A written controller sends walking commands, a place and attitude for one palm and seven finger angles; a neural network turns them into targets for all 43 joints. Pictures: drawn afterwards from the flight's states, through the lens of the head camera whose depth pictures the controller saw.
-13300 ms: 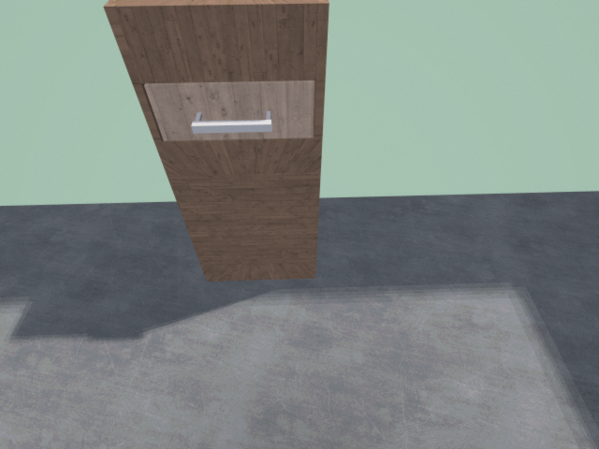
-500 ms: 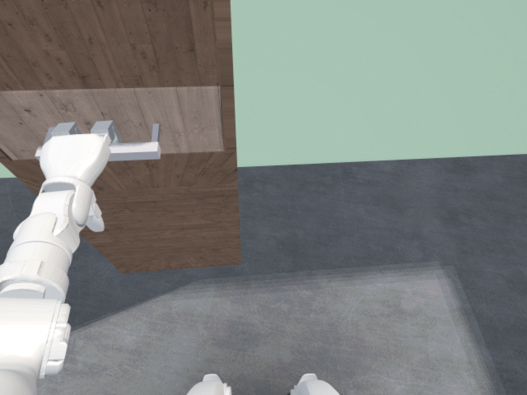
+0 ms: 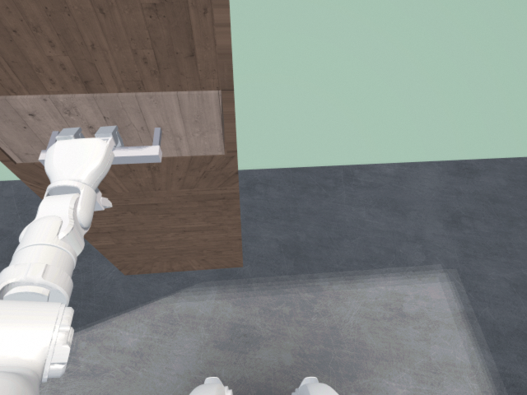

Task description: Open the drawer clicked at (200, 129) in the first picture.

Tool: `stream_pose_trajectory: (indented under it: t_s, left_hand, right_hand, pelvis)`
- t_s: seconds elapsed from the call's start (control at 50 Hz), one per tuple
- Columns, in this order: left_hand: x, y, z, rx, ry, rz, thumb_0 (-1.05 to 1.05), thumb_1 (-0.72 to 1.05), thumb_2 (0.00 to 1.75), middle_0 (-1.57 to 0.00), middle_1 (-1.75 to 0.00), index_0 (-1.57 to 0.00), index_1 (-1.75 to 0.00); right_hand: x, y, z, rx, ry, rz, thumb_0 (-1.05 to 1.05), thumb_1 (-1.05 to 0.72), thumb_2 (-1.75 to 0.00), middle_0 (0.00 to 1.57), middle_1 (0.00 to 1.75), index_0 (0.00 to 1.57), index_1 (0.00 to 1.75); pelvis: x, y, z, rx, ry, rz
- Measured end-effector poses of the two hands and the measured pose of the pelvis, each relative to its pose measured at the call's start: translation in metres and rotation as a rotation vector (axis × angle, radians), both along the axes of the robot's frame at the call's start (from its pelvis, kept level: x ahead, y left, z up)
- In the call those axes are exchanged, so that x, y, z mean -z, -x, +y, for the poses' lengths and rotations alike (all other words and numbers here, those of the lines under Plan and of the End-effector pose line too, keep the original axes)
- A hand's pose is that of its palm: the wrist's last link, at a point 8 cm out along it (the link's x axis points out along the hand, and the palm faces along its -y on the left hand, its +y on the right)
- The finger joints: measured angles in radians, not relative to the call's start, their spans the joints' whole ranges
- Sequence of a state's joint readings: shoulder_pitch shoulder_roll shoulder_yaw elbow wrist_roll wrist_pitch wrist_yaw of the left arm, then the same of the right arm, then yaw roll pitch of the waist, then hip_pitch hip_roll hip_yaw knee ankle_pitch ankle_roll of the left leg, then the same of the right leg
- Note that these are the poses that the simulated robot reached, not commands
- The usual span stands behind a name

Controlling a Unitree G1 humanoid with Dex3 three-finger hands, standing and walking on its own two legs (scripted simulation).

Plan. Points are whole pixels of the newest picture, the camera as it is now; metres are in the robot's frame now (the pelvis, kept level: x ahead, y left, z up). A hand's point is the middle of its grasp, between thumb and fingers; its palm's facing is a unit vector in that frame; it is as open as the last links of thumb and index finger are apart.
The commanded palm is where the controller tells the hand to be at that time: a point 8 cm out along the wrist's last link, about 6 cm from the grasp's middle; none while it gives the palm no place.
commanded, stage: close the thumb around the handle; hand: left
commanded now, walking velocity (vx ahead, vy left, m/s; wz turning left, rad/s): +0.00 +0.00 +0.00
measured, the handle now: (105, 146) +0.50 +0.26 +0.03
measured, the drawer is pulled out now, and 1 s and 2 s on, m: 0.00 0.02 0.04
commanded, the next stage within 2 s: pull the drawer open in 0.36 s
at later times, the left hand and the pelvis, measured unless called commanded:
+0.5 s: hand (96, 181) +0.45 +0.27 +0.01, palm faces -0.06 -0.01 -1.00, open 5.5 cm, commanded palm +0.42 +0.26 +0.06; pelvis +0.00 +0.00 +0.00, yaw +0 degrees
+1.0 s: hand (95, 193) +0.43 +0.27 +0.01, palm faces -0.01 -0.05 -1.00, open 5.6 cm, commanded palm +0.38 +0.26 +0.06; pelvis +0.02 +0.01 +0.01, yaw -2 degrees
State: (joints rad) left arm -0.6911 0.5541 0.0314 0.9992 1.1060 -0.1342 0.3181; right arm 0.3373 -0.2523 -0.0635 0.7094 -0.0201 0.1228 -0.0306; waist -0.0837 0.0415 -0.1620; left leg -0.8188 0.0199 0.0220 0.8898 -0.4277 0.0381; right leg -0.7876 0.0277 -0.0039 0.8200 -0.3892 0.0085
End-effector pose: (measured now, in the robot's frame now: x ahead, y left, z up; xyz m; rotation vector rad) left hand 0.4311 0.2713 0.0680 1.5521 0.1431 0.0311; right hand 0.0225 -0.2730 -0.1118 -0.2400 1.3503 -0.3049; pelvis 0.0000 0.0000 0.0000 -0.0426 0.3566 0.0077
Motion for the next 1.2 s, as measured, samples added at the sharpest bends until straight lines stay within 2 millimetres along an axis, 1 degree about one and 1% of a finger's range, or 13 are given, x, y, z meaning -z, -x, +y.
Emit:
stream_pose_trajectory:
  t_s: [0.22, 0.3, 0.58, 0.7, 0.78, 0.9, 1.2]
  left_hand:
    - [0.000, 0.003, -0.001, -0.003, -0.004, -0.025, 0.00, 0.58, 0.76, -0.34, -1.32, -0.39, -1.32]
    - [-0.001, 0.003, -0.002, -0.010, -0.008, -0.020, 0.00, 0.73, 0.83, -0.35, -1.34, -0.40, -1.33]
    - [-0.001, 0.003, -0.001, -0.007, 0.003, -0.007, 0.01, 0.74, 0.80, -0.34, -1.35, -0.40, -1.35]
    - [-0.001, 0.004, -0.001, 0.000, 0.019, -0.017, 0.01, 0.75, 0.78, -0.31, -1.35, -0.39, -1.35]
    - [0.000, 0.008, 0.000, 0.009, 0.029, -0.031, 0.01, 0.76, 0.78, -0.29, -1.35, -0.38, -1.35]
    - [0.001, 0.017, -0.001, 0.010, 0.026, -0.055, 0.01, 0.76, 0.78, -0.28, -1.35, -0.36, -1.34]
    - [0.001, 0.040, -0.005, -0.021, 0.027, -0.048, 0.02, 0.76, 0.78, -0.26, -1.33, -0.35, -1.32]
  right_hand:
    - [0.001, 0.002, -0.003, 0.004, -0.004, 0.007, 0.00, -0.91, -0.90, 0.20, 0.30, 0.20, 0.30]
    - [0.002, 0.001, -0.002, 0.004, -0.007, 0.002, 0.00, -0.91, -0.90, 0.20, 0.30, 0.20, 0.30]
    - [-0.002, 0.000, -0.003, 0.009, 0.003, -0.015, 0.00, -0.91, -0.90, 0.20, 0.30, 0.20, 0.30]
    - [-0.004, -0.002, -0.001, 0.027, 0.001, -0.023, 0.00, -0.91, -0.90, 0.20, 0.30, 0.20, 0.30]
    - [-0.006, -0.008, 0.001, 0.039, -0.006, -0.036, 0.00, -0.91, -0.90, 0.20, 0.30, 0.20, 0.30]
    - [-0.008, -0.027, 0.008, 0.037, -0.022, -0.073, 0.00, -0.91, -0.90, 0.20, 0.30, 0.20, 0.30]
    - [-0.018, -0.096, 0.022, -0.046, -0.047, -0.219, 0.00, -0.91, -0.90, 0.20, 0.30, 0.20, 0.30]
  pelvis:
    - [0.000, 0.001, -0.001, 0.001, -0.001, -0.001]
    - [0.000, 0.001, -0.001, 0.001, -0.002, -0.002]
    - [-0.001, 0.002, -0.002, 0.010, -0.005, -0.007]
    - [-0.003, -0.002, 0.001, 0.026, -0.005, -0.010]
    - [-0.005, -0.008, 0.004, 0.037, -0.005, -0.012]
    - [-0.008, -0.017, 0.008, 0.038, -0.001, -0.023]
    - [-0.014, -0.031, 0.012, 0.023, 0.002, -0.059]
